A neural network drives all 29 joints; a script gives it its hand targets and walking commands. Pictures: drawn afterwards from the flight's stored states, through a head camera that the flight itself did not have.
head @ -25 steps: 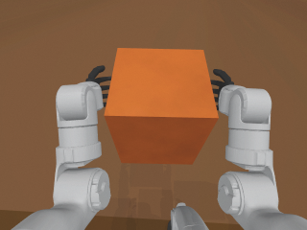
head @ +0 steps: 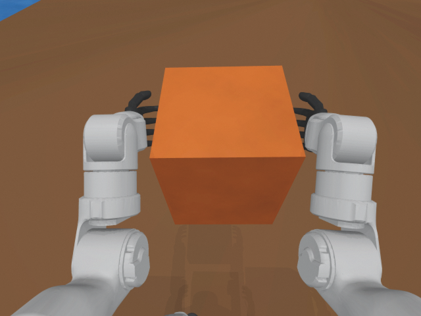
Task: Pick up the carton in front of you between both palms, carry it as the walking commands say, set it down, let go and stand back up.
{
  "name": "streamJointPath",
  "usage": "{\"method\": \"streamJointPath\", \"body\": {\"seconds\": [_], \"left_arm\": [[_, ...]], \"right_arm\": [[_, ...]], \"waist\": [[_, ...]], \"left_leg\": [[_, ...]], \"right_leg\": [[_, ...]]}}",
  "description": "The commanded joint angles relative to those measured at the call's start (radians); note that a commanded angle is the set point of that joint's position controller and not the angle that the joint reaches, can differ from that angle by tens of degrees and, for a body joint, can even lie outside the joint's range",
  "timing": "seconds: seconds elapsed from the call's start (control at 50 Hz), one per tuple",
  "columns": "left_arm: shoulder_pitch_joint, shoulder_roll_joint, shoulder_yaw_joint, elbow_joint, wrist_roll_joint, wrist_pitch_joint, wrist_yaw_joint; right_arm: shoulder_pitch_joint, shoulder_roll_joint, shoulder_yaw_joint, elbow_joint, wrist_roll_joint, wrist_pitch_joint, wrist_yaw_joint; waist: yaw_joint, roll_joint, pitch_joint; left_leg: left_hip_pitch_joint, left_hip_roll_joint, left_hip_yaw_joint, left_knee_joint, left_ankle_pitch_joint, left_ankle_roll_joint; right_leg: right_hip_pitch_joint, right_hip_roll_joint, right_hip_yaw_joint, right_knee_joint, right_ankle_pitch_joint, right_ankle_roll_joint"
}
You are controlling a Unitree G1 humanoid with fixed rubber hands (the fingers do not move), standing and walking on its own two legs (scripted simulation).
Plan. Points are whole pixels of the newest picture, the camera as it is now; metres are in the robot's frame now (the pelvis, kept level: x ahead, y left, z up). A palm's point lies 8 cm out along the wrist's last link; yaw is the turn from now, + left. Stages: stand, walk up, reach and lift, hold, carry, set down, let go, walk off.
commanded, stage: carry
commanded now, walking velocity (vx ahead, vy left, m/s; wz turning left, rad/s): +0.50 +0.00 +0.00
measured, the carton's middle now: (223, 152) +0.40 +0.01 +0.11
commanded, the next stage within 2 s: none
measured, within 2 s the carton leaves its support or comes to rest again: neither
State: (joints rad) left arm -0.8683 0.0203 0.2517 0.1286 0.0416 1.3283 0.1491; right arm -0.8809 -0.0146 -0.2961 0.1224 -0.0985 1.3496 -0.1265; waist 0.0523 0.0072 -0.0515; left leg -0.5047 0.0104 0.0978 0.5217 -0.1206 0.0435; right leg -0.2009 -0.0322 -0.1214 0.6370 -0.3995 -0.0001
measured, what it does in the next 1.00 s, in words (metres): walks ahead: right foot, then left foot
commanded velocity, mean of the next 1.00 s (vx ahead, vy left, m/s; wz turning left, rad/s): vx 0.50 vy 0.00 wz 0.00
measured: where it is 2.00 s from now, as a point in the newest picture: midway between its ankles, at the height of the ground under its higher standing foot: (223, 144)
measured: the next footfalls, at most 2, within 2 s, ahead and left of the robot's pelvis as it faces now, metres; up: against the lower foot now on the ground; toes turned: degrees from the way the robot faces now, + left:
right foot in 0.46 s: +0.49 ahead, -0.09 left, +0.00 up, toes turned -7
left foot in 0.96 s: +0.83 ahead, +0.10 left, +0.00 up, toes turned +9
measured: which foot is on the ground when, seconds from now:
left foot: down 0.00-0.44, up 0.46-0.94, down 0.96-1.00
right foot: down 0.00-0.02, up 0.04-0.44, down 0.46-1.00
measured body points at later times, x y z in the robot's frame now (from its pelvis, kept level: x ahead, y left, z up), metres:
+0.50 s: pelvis +0.34 -0.02 +0.00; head +0.35 -0.02 +0.45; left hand +0.69 +0.14 +0.10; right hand +0.70 -0.17 +0.09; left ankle +0.14 +0.08 -0.67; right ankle +0.45 -0.08 -0.72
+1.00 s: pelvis +0.67 +0.02 -0.01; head +0.62 +0.02 +0.44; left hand +0.95 +0.16 +0.10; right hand +0.95 -0.14 +0.10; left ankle +0.79 +0.10 -0.72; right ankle +0.46 -0.08 -0.70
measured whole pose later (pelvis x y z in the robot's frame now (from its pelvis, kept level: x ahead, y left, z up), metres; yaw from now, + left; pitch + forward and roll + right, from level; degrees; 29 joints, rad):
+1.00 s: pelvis +0.67 +0.02 -0.01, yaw -1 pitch +2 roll +2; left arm -0.18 -0.12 0.12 -0.32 0.11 1.25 0.08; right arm -0.19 0.14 -0.10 -0.29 -0.13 1.25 -0.09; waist 0.00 -0.05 -0.17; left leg -0.48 0.01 0.22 0.55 -0.10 0.09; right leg 0.00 -0.07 -0.11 0.68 -0.48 0.00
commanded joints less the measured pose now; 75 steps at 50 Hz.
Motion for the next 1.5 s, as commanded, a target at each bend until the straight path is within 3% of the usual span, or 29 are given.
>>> {"method": "streamJointPath", "body": {"seconds": [0.0, 0.02, 0.04, 0.08, 0.12, 0.32, 0.4, 0.42, 0.44, 0.46, 0.48, 0.54, 0.58, 0.7, 0.84, 0.92, 0.94, 0.96, 0.98, 1.0, 1.02, 1.04, 1.06, 1.12, 1.2, 1.36, 1.44, 1.46, 1.48], "left_arm": [[-0.725, -1.095, -0.576, 0.002, -0.438, 0.001, -0.273], [-0.749, -1.085, -0.556, 0.014, -0.425, -0.001, -0.268], [-0.756, -1.099, -0.544, 0.018, -0.415, -0.003, -0.262], [-0.714, -1.128, -0.521, 0.044, -0.393, -0.01, -0.248], [-0.66, -1.155, -0.502, 0.064, -0.365, -0.025, -0.234], [-0.507, -1.192, -0.586, -0.012, -0.326, -0.105, -0.206], [-0.4, -1.198, -0.633, -0.064, -0.341, -0.109, -0.232], [-0.368, -1.203, -0.644, -0.077, -0.341, -0.112, -0.241], [-0.311, -1.202, -0.647, -0.081, -0.338, -0.114, -0.253], [-0.297, -1.168, -0.65, -0.077, -0.321, -0.122, -0.258], [-0.225, -1.193, -0.666, -0.102, -0.335, -0.123, -0.268], [-0.217, -1.252, -0.734, -0.295, -0.37, -0.14, -0.289], [-0.165, -1.258, -0.785, -0.4, -0.387, -0.151, -0.299], [0.177, -1.159, -0.857, -0.53, -0.377, -0.161, -0.341], [0.288, -0.982, -0.827, -0.531, -0.346, -0.101, -0.334], [0.277, -0.924, -0.811, -0.499, -0.329, -0.066, -0.32], [0.259, -0.916, -0.81, -0.494, -0.326, -0.058, -0.319], [0.221, -0.923, -0.817, -0.5, -0.334, -0.047, -0.318], [0.2, -0.941, -0.828, -0.497, -0.339, -0.039, -0.32], [0.182, -0.973, -0.832, -0.479, -0.343, -0.045, -0.322], [0.178, -1.01, -0.832, -0.463, -0.345, -0.054, -0.325], [0.178, -1.043, -0.836, -0.458, -0.34, -0.065, -0.327], [0.18, -1.073, -0.836, -0.453, -0.335, -0.077, -0.328], [0.202, -1.115, -0.858, -0.446, -0.322, -0.11, -0.32], [0.242, -1.104, -0.865, -0.474, -0.31, -0.126, -0.305], [0.271, -1.023, -0.858, -0.492, -0.326, -0.09, -0.307], [0.28, -1.014, -0.842, -0.464, -0.333, -0.082, -0.316], [0.29, -1.015, -0.834, -0.452, -0.33, -0.085, -0.319], [0.306, -1.012, -0.824, -0.43, -0.32, -0.091, -0.32]], "right_arm": [[-0.647, 0.971, 0.545, 0.057, 0.39, -0.02, 0.211], [-0.656, 1.001, 0.544, 0.071, 0.406, -0.022, 0.22], [-0.682, 1.033, 0.548, 0.049, 0.431, -0.027, 0.23], [-0.725, 1.099, 0.559, 0.015, 0.476, -0.038, 0.25], [-0.745, 1.16, 0.572, 0.001, 0.508, -0.054, 0.266], [-0.617, 1.22, 0.649, -0.064, 0.515, -0.139, 0.281], [-0.457, 1.202, 0.684, -0.1, 0.471, -0.144, 0.273], [-0.414, 1.197, 0.697, -0.111, 0.46, -0.142, 0.275], [-0.402, 1.194, 0.718, -0.123, 0.459, -0.139, 0.278], [-0.369, 1.232, 0.73, -0.133, 0.454, -0.131, 0.279], [-0.321, 1.205, 0.738, -0.156, 0.443, -0.132, 0.279], [-0.227, 1.239, 0.775, -0.267, 0.43, -0.16, 0.273], [-0.131, 1.238, 0.812, -0.342, 0.407, -0.178, 0.264], [0.242, 1.188, 0.912, -0.475, 0.326, -0.2, 0.241], [0.275, 1.013, 0.908, -0.541, 0.361, -0.129, 0.258], [0.271, 0.959, 0.873, -0.484, 0.368, -0.089, 0.273], [0.275, 0.951, 0.863, -0.463, 0.365, -0.083, 0.277], [0.263, 0.936, 0.847, -0.445, 0.361, -0.083, 0.281], [0.268, 0.953, 0.842, -0.407, 0.361, -0.083, 0.282], [0.251, 0.99, 0.847, -0.419, 0.382, -0.085, 0.287], [0.229, 1.029, 0.861, -0.425, 0.392, -0.091, 0.291], [0.205, 1.066, 0.874, -0.432, 0.399, -0.1, 0.296], [0.18, 1.097, 0.888, -0.444, 0.41, -0.11, 0.301], [0.173, 1.114, 0.901, -0.454, 0.426, -0.136, 0.31], [0.216, 1.082, 0.909, -0.482, 0.43, -0.145, 0.313], [0.296, 1.003, 0.876, -0.473, 0.38, -0.117, 0.295], [0.283, 1.004, 0.877, -0.46, 0.373, -0.109, 0.291], [0.285, 1.0, 0.881, -0.456, 0.374, -0.108, 0.291], [0.256, 1.002, 0.892, -0.478, 0.383, -0.103, 0.293]], "waist": [[-0.093, 0.253, -0.504], [-0.117, 0.276, -0.491], [-0.116, 0.206, -0.457], [-0.117, 0.07, -0.415], [-0.107, 0.111, -0.422], [-0.12, 0.131, -0.352], [-0.058, 0.156, -0.411], [-0.041, 0.102, -0.469], [-0.01, 0.003, -0.519], [-0.024, -0.255, -0.626], [-0.014, -0.279, -0.603], [-0.029, -0.041, -0.486], [-0.03, -0.074, -0.483], [-0.032, -0.13, -0.383], [-0.025, -0.153, -0.18], [-0.05, -0.144, -0.197], [-0.066, -0.1, -0.251], [-0.079, 0.082, -0.339], [-0.083, 0.305, -0.384], [-0.074, 0.231, -0.348], [-0.076, 0.141, -0.337], [-0.066, 0.034, -0.312], [-0.059, 0.009, -0.303], [-0.055, 0.091, -0.289], [-0.061, 0.108, -0.253], [-0.071, 0.119, -0.157], [-0.052, 0.11, -0.201], [-0.038, 0.055, -0.283], [-0.022, -0.15, -0.366]], "left_leg": [[0.716, 0.3, -0.53, -0.114, 0.012, 0.105], [0.802, 0.338, -0.666, -0.161, 0.065, 0.179], [0.773, 0.32, -0.606, -0.133, 0.105, 0.193], [0.696, 0.284, -0.476, -0.124, 0.245, 0.156], [0.666, 0.259, -0.394, -0.155, 0.296, 0.115], [0.705, 0.172, -0.131, -0.173, 0.523, 0.091], [0.632, 0.153, -0.014, 0.015, 0.743, 0.009], [0.53, 0.131, 0.019, 0.176, 0.649, -0.018], [0.325, 0.094, 0.006, 0.368, 0.33, -0.039], [-0.037, -0.028, -0.036, 0.628, -0.185, -0.068], [-0.174, -0.059, -0.095, 0.772, -0.359, -0.058], [-0.19, 0.057, -0.125, 0.652, -0.229, -0.042], [-0.119, 0.064, -0.101, 0.525, -0.2, -0.056], [-0.179, 0.051, 0.006, 0.247, -0.076, -0.08], [-0.122, 0.028, 0.075, 0.013, 0.101, -0.037], [0.239, -0.051, 0.171, -0.085, 0.057, -0.01], [0.436, -0.019, 0.13, -0.062, -0.013, -0.006], [0.642, 0.23, -0.276, -0.104, -0.193, 0.096], [0.762, 0.382, -0.669, -0.277, -0.219, 0.221], [0.726, 0.401, -0.633, -0.292, -0.118, 0.232], [0.655, 0.374, -0.537, -0.278, -0.053, 0.212], [0.557, 0.351, -0.443, -0.284, -0.056, 0.163], [0.474, 0.323, -0.364, -0.322, -0.129, 0.116], [0.372, 0.277, -0.201, -0.392, -0.221, 0.081], [0.427, 0.265, -0.129, -0.436, -0.179, 0.094], [0.573, 0.226, -0.014, -0.357, 0.135, 0.071], [0.51, 0.191, 0.085, -0.078, 0.373, 0.018], [0.373, 0.162, 0.117, 0.115, 0.312, -0.014], [0.139, 0.078, 0.126, 0.417, 0.113, -0.066]], "right_leg": [[-0.367, 0.045, 0.026, 0.443, 0.025, -0.015], [-0.526, 0.078, 0.107, 0.576, -0.12, -0.019], [-0.577, 0.038, 0.138, 0.631, -0.102, -0.03], [-0.594, -0.013, 0.139, 0.564, -0.016, -0.019], [-0.555, -0.018, 0.122, 0.465, 0.034, -0.01], [-0.461, 0.025, -0.014, -0.049, 0.37, -0.033], [-0.05, 0.085, -0.107, -0.252, 0.472, -0.064], [0.16, 0.059, -0.092, -0.258, 0.451, -0.064], [0.375, -0.096, 0.112, -0.201, 0.47, -0.081], [0.682, -0.372, 0.572, -0.201, 0.514, -0.266], [0.673, -0.376, 0.654, -0.284, 0.477, -0.297], [0.48, -0.299, 0.4, -0.318, 0.633, -0.191], [0.408, -0.267, 0.305, -0.367, 0.593, -0.158], [0.394, -0.22, 0.155, -0.406, 0.674, -0.153], [0.355, -0.18, 0.053, -0.406, 0.738, -0.115], [0.23, -0.148, -0.045, -0.154, 0.89, -0.058], [0.1, -0.124, -0.068, 0.006, 0.76, -0.033], [-0.148, -0.061, -0.057, 0.293, 0.498, 0.003], [-0.398, 0.086, -0.004, 0.551, 0.034, 0.015], [-0.487, 0.036, 0.108, 0.681, -0.073, -0.006], [-0.494, -0.022, 0.132, 0.697, -0.047, -0.026], [-0.47, -0.071, 0.143, 0.628, 0.014, -0.032], [-0.428, -0.101, 0.148, 0.534, 0.069, -0.029], [-0.357, -0.089, 0.078, 0.358, 0.137, -0.005], [-0.416, -0.093, 0.028, 0.116, 0.248, 0.029], [-0.408, -0.055, -0.047, -0.13, 0.369, 0.002], [-0.086, 0.023, -0.157, -0.23, 0.278, -0.028], [0.149, -0.016, -0.104, -0.213, 0.217, -0.033], [0.342, -0.249, 0.308, -0.305, 0.043, -0.119]]}}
